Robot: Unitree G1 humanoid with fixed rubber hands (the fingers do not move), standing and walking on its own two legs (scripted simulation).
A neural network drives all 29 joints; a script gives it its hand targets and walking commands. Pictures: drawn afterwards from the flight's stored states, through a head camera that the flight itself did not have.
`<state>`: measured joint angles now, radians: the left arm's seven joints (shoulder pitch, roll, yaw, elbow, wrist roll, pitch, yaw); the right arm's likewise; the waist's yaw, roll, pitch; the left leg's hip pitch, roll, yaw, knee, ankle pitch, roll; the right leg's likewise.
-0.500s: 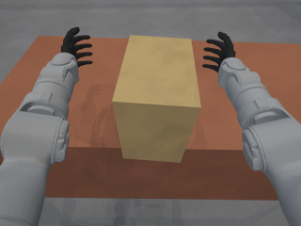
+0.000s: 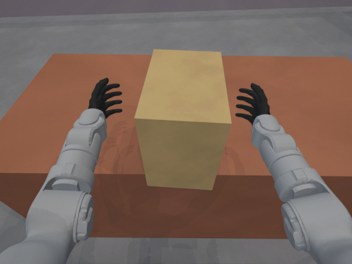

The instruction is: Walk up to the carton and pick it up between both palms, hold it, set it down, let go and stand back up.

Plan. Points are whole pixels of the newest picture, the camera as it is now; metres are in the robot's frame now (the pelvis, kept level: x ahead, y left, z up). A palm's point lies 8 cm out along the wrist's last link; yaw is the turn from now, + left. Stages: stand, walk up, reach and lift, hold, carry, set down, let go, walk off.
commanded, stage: set down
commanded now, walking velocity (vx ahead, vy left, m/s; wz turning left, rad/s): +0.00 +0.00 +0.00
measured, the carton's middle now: (183, 120) +0.50 +0.03 +0.04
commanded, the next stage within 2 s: none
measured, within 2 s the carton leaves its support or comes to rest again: neither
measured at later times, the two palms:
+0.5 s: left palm (105, 147) +0.36 +0.21 +0.08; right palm (263, 156) +0.36 -0.16 +0.07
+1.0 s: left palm (101, 191) +0.29 +0.21 +0.00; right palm (268, 199) +0.29 -0.18 +0.01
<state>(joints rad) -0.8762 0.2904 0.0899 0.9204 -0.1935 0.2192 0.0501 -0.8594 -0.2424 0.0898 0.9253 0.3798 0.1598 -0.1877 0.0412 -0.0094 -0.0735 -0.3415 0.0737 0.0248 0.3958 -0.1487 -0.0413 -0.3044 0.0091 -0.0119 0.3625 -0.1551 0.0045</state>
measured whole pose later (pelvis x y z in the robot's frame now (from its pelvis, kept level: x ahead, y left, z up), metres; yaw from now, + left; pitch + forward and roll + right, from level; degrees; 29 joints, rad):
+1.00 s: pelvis +0.02 +0.01 +0.00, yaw -1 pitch -2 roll +0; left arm -0.07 0.16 0.03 0.49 -0.10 -0.10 0.04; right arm -0.06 -0.12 0.01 0.55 0.19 -0.18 -0.08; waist 0.03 -0.03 0.03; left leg -0.14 0.06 0.05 0.36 -0.19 -0.03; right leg -0.12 -0.01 0.01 0.35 -0.20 0.01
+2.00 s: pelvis +0.04 +0.00 +0.00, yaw -1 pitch -5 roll +0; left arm 0.22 0.19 0.03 0.49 0.00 0.07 -0.03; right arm 0.20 -0.17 0.02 0.66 0.04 -0.20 -0.03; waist 0.03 -0.01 0.06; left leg -0.01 0.07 0.05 0.31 -0.21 -0.04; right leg 0.01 0.00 0.01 0.30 -0.22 0.00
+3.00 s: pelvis +0.02 +0.00 -0.01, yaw +3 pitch +0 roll -1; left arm 0.34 0.21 0.04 0.74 0.03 -0.01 0.00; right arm 0.33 -0.21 -0.03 0.84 -0.03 -0.01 0.03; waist 0.00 0.01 -0.02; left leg -0.26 0.05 -0.02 0.51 -0.25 -0.04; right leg -0.20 -0.01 -0.05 0.48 -0.28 0.00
